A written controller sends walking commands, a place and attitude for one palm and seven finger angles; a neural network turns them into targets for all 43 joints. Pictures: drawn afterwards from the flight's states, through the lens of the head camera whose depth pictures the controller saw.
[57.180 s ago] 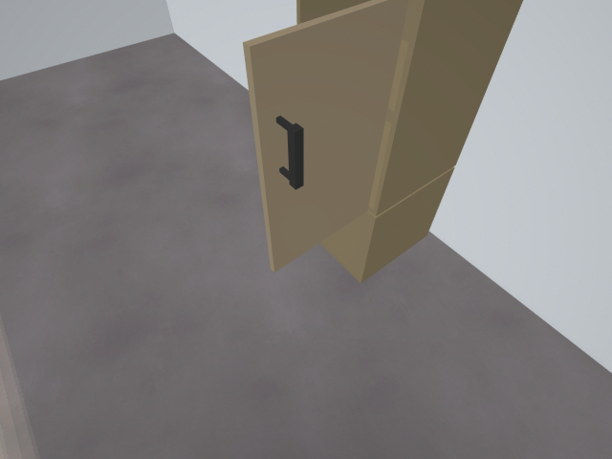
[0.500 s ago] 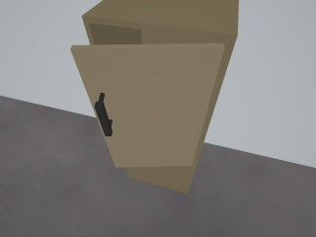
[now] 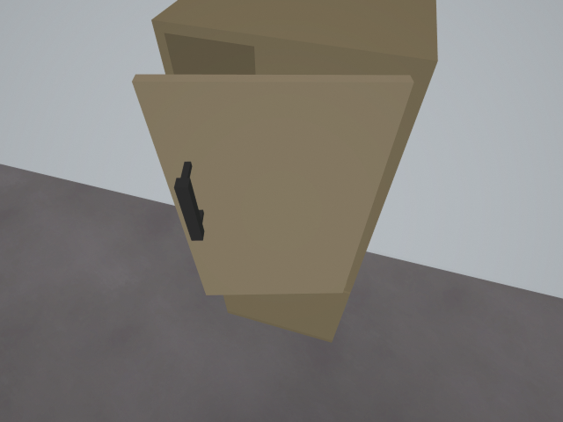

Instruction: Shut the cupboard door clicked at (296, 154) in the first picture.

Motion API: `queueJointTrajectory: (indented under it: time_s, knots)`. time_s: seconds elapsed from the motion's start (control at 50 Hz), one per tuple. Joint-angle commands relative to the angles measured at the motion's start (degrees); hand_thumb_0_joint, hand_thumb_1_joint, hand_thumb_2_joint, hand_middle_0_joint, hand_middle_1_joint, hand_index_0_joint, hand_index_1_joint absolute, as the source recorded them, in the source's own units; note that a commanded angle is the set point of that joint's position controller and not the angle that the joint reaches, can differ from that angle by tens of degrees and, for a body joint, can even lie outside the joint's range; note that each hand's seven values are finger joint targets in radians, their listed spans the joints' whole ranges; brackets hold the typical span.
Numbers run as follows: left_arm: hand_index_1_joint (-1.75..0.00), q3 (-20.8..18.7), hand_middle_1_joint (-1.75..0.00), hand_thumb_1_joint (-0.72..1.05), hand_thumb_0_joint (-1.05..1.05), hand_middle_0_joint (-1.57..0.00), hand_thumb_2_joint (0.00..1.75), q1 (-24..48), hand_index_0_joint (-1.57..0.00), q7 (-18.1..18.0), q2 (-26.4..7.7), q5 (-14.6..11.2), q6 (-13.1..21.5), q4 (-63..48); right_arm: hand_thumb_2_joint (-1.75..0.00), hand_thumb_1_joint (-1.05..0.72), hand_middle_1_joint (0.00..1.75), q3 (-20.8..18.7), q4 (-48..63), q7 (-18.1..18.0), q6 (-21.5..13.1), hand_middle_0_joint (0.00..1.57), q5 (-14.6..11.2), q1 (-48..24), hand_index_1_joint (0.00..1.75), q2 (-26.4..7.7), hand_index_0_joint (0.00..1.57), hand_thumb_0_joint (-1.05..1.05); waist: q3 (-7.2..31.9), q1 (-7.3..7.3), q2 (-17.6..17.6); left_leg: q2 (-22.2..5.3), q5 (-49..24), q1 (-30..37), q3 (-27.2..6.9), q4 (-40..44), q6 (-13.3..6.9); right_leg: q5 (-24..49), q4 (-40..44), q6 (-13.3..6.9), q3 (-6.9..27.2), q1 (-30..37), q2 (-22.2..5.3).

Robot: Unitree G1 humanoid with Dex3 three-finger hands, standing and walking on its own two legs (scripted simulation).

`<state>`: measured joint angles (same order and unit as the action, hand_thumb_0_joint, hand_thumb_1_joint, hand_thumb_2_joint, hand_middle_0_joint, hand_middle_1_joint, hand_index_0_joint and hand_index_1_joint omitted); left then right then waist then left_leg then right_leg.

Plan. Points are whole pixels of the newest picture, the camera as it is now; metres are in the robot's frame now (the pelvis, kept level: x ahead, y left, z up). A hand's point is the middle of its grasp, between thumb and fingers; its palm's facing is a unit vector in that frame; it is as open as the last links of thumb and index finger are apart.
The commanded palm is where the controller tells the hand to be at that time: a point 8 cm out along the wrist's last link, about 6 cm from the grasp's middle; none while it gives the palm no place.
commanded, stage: raise the hand and make a fist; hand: left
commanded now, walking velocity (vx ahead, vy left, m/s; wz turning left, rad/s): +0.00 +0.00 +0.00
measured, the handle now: (192, 202) +0.43 +0.18 +0.05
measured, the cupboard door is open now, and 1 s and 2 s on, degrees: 17 17 17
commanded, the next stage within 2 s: bring the fist close to the handle in 1.88 s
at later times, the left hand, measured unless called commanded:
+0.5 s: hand out of the picture +0.12 +0.19 -0.03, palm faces +0.16 -0.99 -0.04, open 5.6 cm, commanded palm +0.11 +0.23 -0.02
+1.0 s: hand (133, 382) +0.17 +0.20 +0.01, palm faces +0.07 -1.00 -0.03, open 3.4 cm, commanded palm +0.14 +0.25 +0.02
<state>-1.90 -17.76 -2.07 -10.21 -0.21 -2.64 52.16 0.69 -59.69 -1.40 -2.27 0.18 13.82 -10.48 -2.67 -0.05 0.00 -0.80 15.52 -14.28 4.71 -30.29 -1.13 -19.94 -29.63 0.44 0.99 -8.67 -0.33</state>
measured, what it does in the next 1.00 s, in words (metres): lowers itself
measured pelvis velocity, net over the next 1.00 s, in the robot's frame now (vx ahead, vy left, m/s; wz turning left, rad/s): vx -0.03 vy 0.01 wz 0.06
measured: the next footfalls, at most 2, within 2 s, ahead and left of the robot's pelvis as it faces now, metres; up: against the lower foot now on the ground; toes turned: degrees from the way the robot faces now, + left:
none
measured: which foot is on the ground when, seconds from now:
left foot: down 0.00-1.00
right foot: down 0.00-1.00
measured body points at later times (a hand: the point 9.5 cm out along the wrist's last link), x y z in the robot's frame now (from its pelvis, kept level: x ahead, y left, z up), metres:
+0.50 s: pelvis -0.05 -0.03 -0.09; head -0.01 -0.02 +0.35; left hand +0.11 +0.24 -0.03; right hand +0.19 -0.24 -0.13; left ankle +0.00 +0.10 -0.73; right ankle -0.03 -0.11 -0.73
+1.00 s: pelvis -0.03 +0.01 -0.06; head +0.02 +0.01 +0.38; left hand +0.16 +0.25 +0.01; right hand +0.16 -0.22 -0.14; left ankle +0.00 +0.10 -0.73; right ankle -0.03 -0.11 -0.73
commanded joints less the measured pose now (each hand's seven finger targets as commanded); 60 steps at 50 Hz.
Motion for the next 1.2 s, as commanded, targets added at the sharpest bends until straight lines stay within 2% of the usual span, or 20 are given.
queueJointTrajectory:
  time_s: [0.0,0.02,0.04,0.06,0.08,0.1,0.14,0.16,0.18,0.2,0.24,0.3,0.36,0.4,0.46,0.54,0.6,0.7,0.82,1.18]
  knots:
    - [-0.34,2.18,-0.34,0.90,0.00,-0.24,0.90,-11.53,-0.24,-5.32,0.88,-9.56,8.15,-62.06,-0.90,-0.90,0.30,-2.26,18.77,-5.24,-18.15,0.20,-3.58,-0.75,0.30,-8.95,0.20,0.00,27.94,0.55,21.81,-4.71,-43.86,22.55,-9.78,2.95,2.01,1.99,-24.12,-0.88,-6.48,-15.04,1.76]
    - [-0.36,0.25,-0.36,0.90,0.00,-0.25,0.90,-2.45,-0.25,-5.46,-1.33,-8.22,8.14,-57.90,-0.90,-0.90,0.30,-3.18,17.43,-3.25,-19.02,0.20,-3.02,-0.21,0.30,-8.41,0.20,0.00,13.84,2.60,9.59,-4.16,-33.38,8.69,-9.12,4.01,1.91,0.33,-20.52,-0.60,-5.12,-19.98,0.43]
    - [-0.38,-0.05,-0.38,0.90,0.00,-0.27,0.90,0.05,-0.27,-4.26,0.10,-8.48,9.73,-54.94,-0.90,-0.90,0.30,-4.45,19.84,-1.90,-19.08,0.20,-2.28,-1.35,0.30,-9.12,0.20,0.00,2.52,2.94,4.76,-2.80,-19.23,-1.63,-8.87,0.54,2.08,-0.52,-13.47,-1.14,-5.81,-22.32,-0.20]
    - [-0.40,-4.49,-0.40,0.90,0.00,-0.29,0.90,-1.36,-0.29,-2.72,-2.70,-8.71,12.82,-49.22,-0.90,-0.90,0.30,-5.12,21.19,-1.25,-19.17,0.20,-1.88,-1.80,0.30,-10.11,0.20,0.00,-0.45,2.55,-1.52,-0.95,-6.20,-9.37,-8.16,-4.46,1.91,1.60,-7.28,-1.53,-6.10,-23.66,-0.56]
    - [-0.42,-7.23,-0.42,0.90,0.00,-0.31,0.90,-8.58,-0.31,-0.34,-2.84,-9.95,17.06,-43.91,-0.90,-0.90,0.30,-5.10,23.05,-0.87,-19.02,0.20,-1.31,-2.49,0.30,-9.94,0.20,0.00,1.03,1.19,-9.97,0.54,-0.72,-14.58,-7.25,-8.79,1.55,-1.18,-5.65,-1.48,-5.08,-25.65,-0.72]
    - [-0.44,-8.69,-0.44,0.90,0.00,-0.33,0.90,-15.08,-0.33,3.11,-2.34,-10.98,21.36,-39.68,-0.90,-0.90,0.30,-5.38,24.62,-0.02,-18.86,0.20,-1.41,-3.21,0.30,-9.67,0.20,0.00,3.14,-0.89,-11.04,1.59,-2.17,-17.79,-6.54,-12.20,1.57,2.03,-7.60,-1.93,-3.51,-24.92,-1.04]
    - [-0.48,-10.26,-0.48,0.90,0.00,-0.36,0.90,-18.93,-0.36,11.03,-0.88,-13.47,31.37,-38.76,-0.90,-0.90,0.30,-5.90,26.78,1.30,-18.12,0.20,-0.25,-4.66,0.30,-9.77,0.20,0.00,10.55,-3.10,-15.23,2.20,-7.18,-23.48,-5.32,-19.96,2.12,16.27,-18.86,-1.43,-3.58,-27.18,-0.44]
    - [-0.50,-8.89,-0.50,0.90,0.00,-0.38,0.90,-18.21,-0.38,15.56,0.02,-14.56,36.00,-39.03,-0.90,-0.90,0.30,-6.21,27.83,1.69,-18.01,0.20,-0.03,-5.55,0.30,-9.79,0.20,0.00,12.53,-3.12,-15.87,2.72,-5.09,-27.49,-4.91,-23.25,2.39,15.99,-21.98,-0.86,-1.76,-29.09,-0.87]
    - [-0.52,-9.88,-0.52,0.90,0.00,-0.40,0.90,-15.58,-0.40,19.82,-2.25,-15.63,39.74,-40.16,-0.90,-0.90,0.30,-6.55,29.25,1.98,-17.93,0.20,-0.35,-6.00,0.30,-9.85,0.20,0.00,14.18,-2.98,-13.63,2.97,-1.42,-30.70,-4.79,-25.39,2.55,9.75,-23.17,-1.00,0.50,-30.94,-1.20]
    - [-0.54,-13.24,-0.54,0.90,0.00,-0.42,0.90,-16.13,-0.42,22.04,-5.89,-16.36,40.22,-40.38,-0.90,-0.90,0.30,-6.88,31.33,2.03,-17.39,0.20,-0.84,-6.02,0.30,-9.86,0.20,0.00,14.98,-4.44,-8.89,3.13,0.08,-32.09,-3.81,-26.90,2.12,6.85,-23.07,-1.36,3.52,-30.44,-1.90]
    - [-0.58,-14.22,-0.58,0.90,0.00,-0.46,0.90,-11.18,-0.46,23.80,-9.44,-18.13,37.05,-48.51,-0.90,-0.90,0.30,-6.29,36.68,1.49,-16.50,0.20,-1.80,-8.01,0.30,-10.43,0.20,0.00,18.18,-4.89,-0.05,3.50,4.66,-32.27,-2.34,-27.27,1.17,-5.87,-20.51,-1.67,6.01,-30.31,-1.99]
    - [-0.64,-16.34,-0.64,0.90,0.00,-0.51,0.90,-0.72,-0.51,20.31,-12.92,-19.73,33.74,-59.89,-0.90,-0.90,0.30,-5.37,39.80,-0.38,-15.65,0.20,-2.30,-7.07,0.30,-9.99,0.20,0.00,17.11,-2.33,-3.06,2.40,11.99,-35.23,-3.66,-29.74,0.02,-23.45,-14.80,-0.27,10.71,-33.02,-2.37]
    - [-0.70,-12.66,-0.70,0.90,0.00,-0.57,0.90,7.32,-0.57,17.00,-11.62,-18.38,36.19,-70.08,-0.90,-0.90,0.30,-4.51,39.17,-1.72,-16.71,0.20,-1.81,-5.15,0.30,-9.63,0.20,0.00,16.55,0.75,1.24,1.35,13.03,-32.27,-4.73,-31.20,-0.68,-26.83,-14.03,-1.04,9.66,-37.49,-1.37]
    - [-0.74,-8.90,-0.74,0.90,0.00,-0.60,0.90,9.45,-0.60,16.73,-10.66,-17.29,37.52,-73.77,-0.90,-0.90,0.30,-3.80,38.26,-2.56,-17.64,0.20,-1.56,-4.65,0.30,-10.21,0.20,0.00,16.93,2.54,2.64,0.75,12.37,-30.51,-5.87,-31.08,-1.30,-23.21,-16.47,-1.54,7.15,-39.48,-0.13]
    - [-0.80,-6.76,-0.80,0.90,0.00,-0.66,0.90,4.14,-0.66,18.68,-9.60,-16.97,34.50,-67.88,-0.90,-0.90,0.30,-3.23,36.64,-3.14,-18.02,0.20,-1.75,-2.99,0.30,-10.67,0.20,0.00,16.22,2.89,2.82,0.60,11.49,-30.55,-6.72,-29.92,-1.25,-18.90,-17.47,-1.44,4.60,-38.77,0.49]
    - [-0.88,-9.83,-0.88,0.90,0.00,-0.73,0.90,-2.80,-0.73,20.13,-10.69,-17.92,26.11,-64.42,-0.90,-0.90,0.30,-3.24,37.62,-3.24,-16.59,0.20,-2.52,-3.31,0.30,-10.11,0.20,0.00,18.58,-0.34,1.77,0.81,7.15,-29.15,-6.96,-26.74,-0.91,-13.44,-16.48,-1.12,3.19,-32.67,0.23]
    - [-0.94,-14.16,-0.94,0.90,0.00,-0.79,0.90,-6.62,-0.79,17.44,-11.73,-18.28,22.52,-65.72,-0.90,-0.90,0.30,-3.24,38.29,-3.08,-15.20,0.20,-2.16,-4.30,0.30,-8.83,0.20,0.00,20.84,-2.62,1.14,0.95,2.23,-26.58,-7.13,-24.35,-0.73,-5.34,-17.65,-1.14,0.91,-28.28,0.67]
    - [-1.04,-12.64,-1.04,0.90,0.00,-0.88,0.90,-7.28,-0.88,14.04,-9.52,-17.66,25.88,-70.20,-0.90,-0.90,0.30,-3.00,38.27,-2.30,-14.45,0.20,-0.96,-3.58,0.30,-8.62,0.20,0.00,21.03,-2.20,0.96,0.70,-3.21,-22.83,-7.75,-22.31,-0.45,4.74,-21.38,-1.62,-3.63,-27.95,1.62]
    - [-1.16,-9.05,-1.16,0.90,0.00,-0.99,0.90,-7.86,-0.99,15.09,-8.14,-17.06,27.86,-71.11,-0.90,-0.90,0.30,-3.18,38.66,-1.89,-14.29,0.20,-1.08,-2.17,0.30,-10.00,0.20,0.00,20.43,-0.75,1.51,0.53,-2.01,-20.92,-8.04,-21.12,-0.22,3.16,-21.54,-1.81,-4.61,-30.11,1.81]
    - [-1.50,-10.00,-1.50,0.90,0.00,-1.30,0.90,-1.72,-1.30,14.54,-10.18,-17.02,20.99,-74.05,-0.90,-0.90,0.30,-1.43,40.74,-2.20,-11.69,0.20,-1.93,-1.53,0.30,-10.35,0.20,0.00,17.07,-0.43,3.87,0.35,-0.95,-14.86,-8.61,-14.92,0.27,3.95,-16.28,-2.02,-5.44,-25.19,2.40]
